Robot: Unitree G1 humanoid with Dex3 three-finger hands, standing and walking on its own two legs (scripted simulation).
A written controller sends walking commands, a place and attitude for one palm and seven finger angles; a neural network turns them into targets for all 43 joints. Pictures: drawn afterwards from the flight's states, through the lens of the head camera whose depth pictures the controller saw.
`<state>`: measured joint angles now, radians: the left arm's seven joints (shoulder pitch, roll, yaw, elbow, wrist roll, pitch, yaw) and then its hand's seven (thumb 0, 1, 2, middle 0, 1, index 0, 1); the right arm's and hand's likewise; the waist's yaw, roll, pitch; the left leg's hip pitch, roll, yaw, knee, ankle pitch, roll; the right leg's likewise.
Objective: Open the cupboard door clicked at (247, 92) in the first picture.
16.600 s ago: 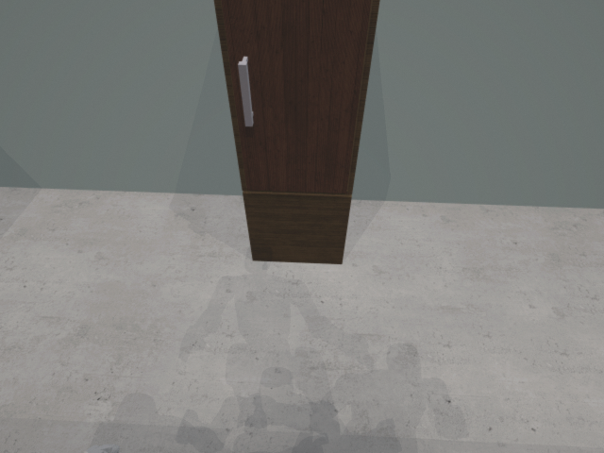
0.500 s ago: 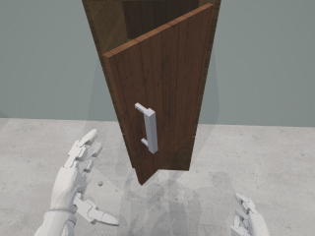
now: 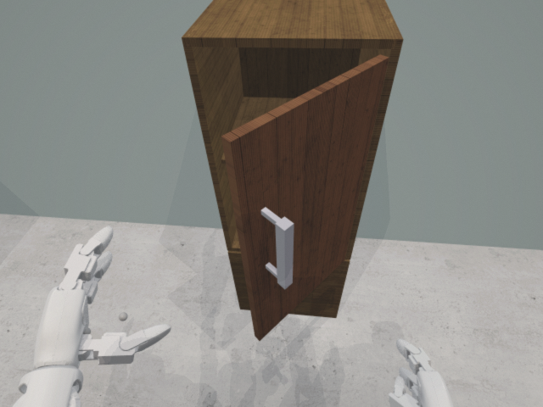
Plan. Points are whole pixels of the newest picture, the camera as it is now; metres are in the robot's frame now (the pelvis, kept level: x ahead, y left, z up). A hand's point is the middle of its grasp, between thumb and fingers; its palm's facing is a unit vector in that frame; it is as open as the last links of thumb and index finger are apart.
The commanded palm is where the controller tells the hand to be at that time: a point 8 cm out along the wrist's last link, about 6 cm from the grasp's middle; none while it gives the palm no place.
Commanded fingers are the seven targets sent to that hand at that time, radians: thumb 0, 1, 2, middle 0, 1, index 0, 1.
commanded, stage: draw the hand back to the body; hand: left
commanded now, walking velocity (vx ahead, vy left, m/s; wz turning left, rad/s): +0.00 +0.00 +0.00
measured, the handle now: (276, 249) +0.37 +0.04 +0.02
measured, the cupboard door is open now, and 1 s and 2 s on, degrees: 50 50 50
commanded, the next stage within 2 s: step back with the hand held close in 0.74 s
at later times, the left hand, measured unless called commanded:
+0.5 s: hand (55, 286) +0.19 +0.26 +0.17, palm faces +0.48 -0.78 -0.40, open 7.9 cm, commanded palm +0.15 +0.29 +0.17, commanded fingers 0.00 0.90 0.90 -0.20 -0.30 -0.20 -0.30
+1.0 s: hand (60, 283) +0.19 +0.25 +0.18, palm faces +0.43 -0.77 -0.47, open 7.4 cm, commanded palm +0.13 +0.28 +0.18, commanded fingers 0.00 0.90 0.90 -0.20 -0.30 -0.20 -0.30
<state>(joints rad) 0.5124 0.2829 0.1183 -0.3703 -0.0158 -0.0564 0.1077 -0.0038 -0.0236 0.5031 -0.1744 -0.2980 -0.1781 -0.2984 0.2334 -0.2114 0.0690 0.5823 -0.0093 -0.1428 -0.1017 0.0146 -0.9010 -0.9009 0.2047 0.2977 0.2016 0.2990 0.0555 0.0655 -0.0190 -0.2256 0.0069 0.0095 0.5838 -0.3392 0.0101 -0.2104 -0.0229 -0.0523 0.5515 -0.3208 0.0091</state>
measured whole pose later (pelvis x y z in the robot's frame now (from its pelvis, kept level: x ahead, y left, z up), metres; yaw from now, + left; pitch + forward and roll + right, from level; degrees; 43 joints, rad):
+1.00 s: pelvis -0.01 -0.01 +0.01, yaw -1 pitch -2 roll -1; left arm 0.47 0.36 0.39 -0.39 -0.03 -0.16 0.10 0.02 0.89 0.90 -0.21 -0.30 -0.22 -0.30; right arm 0.17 -0.24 0.02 0.63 -0.01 -0.09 -0.08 0.01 -0.90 -0.90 0.21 0.30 0.20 0.30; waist 0.04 0.08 0.02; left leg -0.15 0.04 0.01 0.42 -0.24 -0.01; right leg -0.12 0.02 -0.05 0.34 -0.19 -0.01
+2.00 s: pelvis -0.16 +0.02 +0.00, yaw -1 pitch +2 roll -4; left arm 0.54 0.44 0.46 -0.56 -0.04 -0.23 0.17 0.02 0.89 0.90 -0.21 -0.30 -0.22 -0.30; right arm 0.18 -0.17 0.00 0.64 -0.03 -0.16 -0.06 0.01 -0.90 -0.90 0.21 0.30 0.20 0.30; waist 0.03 0.01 0.00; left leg -0.46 0.04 0.00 0.40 0.02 0.04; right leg -0.23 0.08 -0.02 0.75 -0.50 -0.02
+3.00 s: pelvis -0.27 +0.04 +0.01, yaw -4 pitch -1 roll -1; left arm 0.55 0.38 0.39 -0.41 -0.02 -0.21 0.14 0.02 0.89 0.90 -0.21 -0.30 -0.22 -0.30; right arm 0.23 -0.20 0.03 0.65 -0.02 -0.16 -0.07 0.01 -0.90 -0.90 0.21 0.30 0.20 0.30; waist 0.02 0.02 -0.01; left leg -0.24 0.03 0.05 0.46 -0.21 0.00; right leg -0.22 0.01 -0.06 0.42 -0.19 -0.02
